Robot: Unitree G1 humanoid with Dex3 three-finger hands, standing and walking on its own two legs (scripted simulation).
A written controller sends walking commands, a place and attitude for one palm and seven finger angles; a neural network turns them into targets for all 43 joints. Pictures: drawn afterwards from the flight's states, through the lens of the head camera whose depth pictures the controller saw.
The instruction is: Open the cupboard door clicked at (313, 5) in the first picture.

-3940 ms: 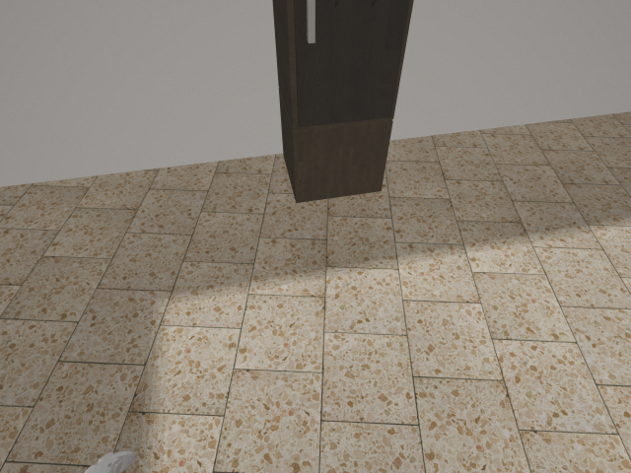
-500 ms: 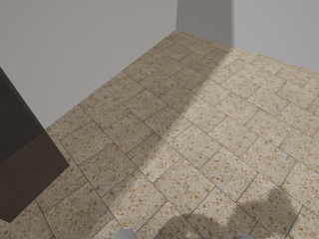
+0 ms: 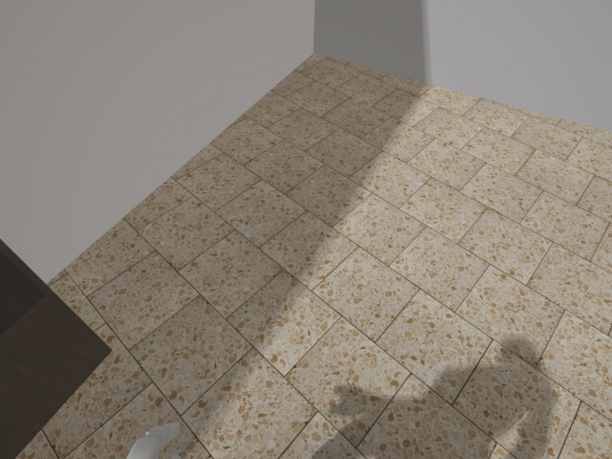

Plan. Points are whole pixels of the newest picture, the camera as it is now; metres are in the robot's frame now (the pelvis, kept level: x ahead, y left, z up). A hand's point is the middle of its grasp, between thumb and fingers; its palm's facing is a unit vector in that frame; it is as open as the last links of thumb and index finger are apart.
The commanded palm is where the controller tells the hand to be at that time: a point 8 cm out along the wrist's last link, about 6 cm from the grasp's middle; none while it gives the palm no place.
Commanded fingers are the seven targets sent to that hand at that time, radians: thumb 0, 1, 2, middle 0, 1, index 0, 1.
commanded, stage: turn to face it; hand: left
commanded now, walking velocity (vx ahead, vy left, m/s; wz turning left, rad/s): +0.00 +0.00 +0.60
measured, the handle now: out of the picture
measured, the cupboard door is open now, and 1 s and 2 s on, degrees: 0 0 0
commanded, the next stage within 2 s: take the last steps up to it in 1.60 s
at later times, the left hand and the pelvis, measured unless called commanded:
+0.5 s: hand out of the picture -0.06 +0.21 -0.18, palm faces +0.37 -0.89 -0.26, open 7.3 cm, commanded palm none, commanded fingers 0.00 0.90 0.90 -0.20 -0.30 -0.20 -0.30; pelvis -0.02 +0.00 -0.01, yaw +20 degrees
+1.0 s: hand out of the picture -0.01 +0.25 -0.14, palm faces +0.56 -0.78 -0.27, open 7.4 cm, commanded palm none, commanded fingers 0.00 0.90 0.90 -0.20 -0.30 -0.20 -0.30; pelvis -0.02 +0.00 +0.00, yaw +36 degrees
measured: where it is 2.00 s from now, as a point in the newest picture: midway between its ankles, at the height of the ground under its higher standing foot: outside the picture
